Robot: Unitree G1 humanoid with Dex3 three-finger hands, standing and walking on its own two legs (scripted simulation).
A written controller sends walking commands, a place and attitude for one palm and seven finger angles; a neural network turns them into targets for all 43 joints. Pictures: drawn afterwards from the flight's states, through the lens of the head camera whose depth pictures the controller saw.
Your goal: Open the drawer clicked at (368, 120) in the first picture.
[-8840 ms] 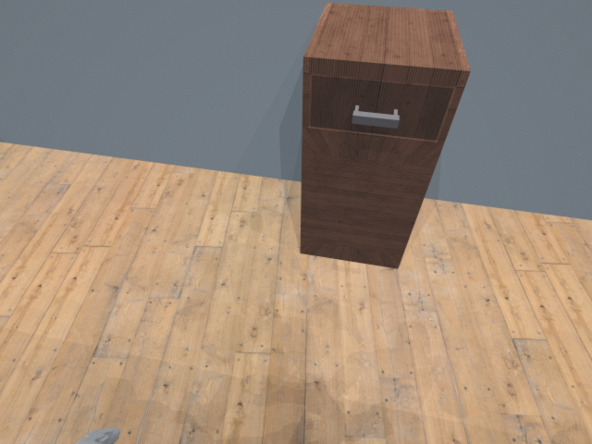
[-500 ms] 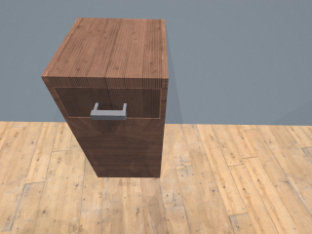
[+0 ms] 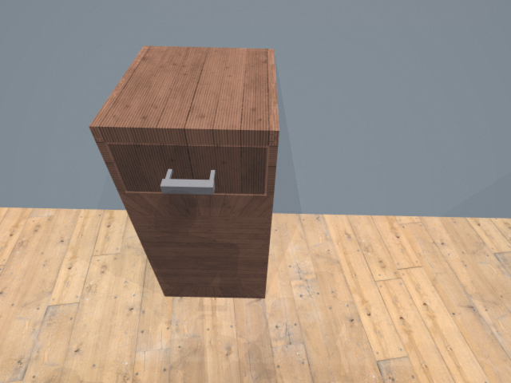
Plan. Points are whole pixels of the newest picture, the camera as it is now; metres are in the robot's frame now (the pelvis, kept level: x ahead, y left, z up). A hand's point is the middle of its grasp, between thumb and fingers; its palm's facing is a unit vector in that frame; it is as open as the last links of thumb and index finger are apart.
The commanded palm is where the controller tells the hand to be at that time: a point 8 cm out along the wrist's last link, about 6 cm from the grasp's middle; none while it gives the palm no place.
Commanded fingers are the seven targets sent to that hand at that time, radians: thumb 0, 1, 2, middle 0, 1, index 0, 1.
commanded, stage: raise the hand with hooked fingers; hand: left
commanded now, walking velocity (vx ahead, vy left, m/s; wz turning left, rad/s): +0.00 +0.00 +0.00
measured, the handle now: (189, 180) +0.57 +0.20 -0.05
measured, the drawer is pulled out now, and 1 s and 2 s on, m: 0.00 0.00 0.00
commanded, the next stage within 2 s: move the hooked fingers above the handle in 1.90 s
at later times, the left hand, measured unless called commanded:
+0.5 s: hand (133, 382) +0.14 +0.20 -0.07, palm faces -0.08 -0.13 -0.99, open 9.0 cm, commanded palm +0.15 +0.22 +0.00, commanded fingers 0.00 0.29 0.64 -0.24 -0.69 -0.24 -0.69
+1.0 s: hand (118, 296) +0.24 +0.24 +0.00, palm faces +0.03 -0.07 -1.00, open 12.0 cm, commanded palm +0.22 +0.23 +0.07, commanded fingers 0.00 -0.29 0.39 -0.28 -1.07 -0.28 -1.07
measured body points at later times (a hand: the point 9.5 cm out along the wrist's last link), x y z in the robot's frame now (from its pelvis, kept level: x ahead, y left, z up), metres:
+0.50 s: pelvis -0.01 -0.03 -0.04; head +0.02 -0.04 +0.41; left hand +0.14 +0.20 -0.02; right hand +0.25 -0.25 -0.10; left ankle -0.01 +0.11 -0.74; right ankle +0.03 -0.14 -0.74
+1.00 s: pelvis +0.02 -0.01 -0.03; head +0.07 -0.04 +0.42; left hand +0.24 +0.24 +0.06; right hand +0.20 -0.24 -0.14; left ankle -0.01 +0.11 -0.74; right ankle +0.03 -0.14 -0.74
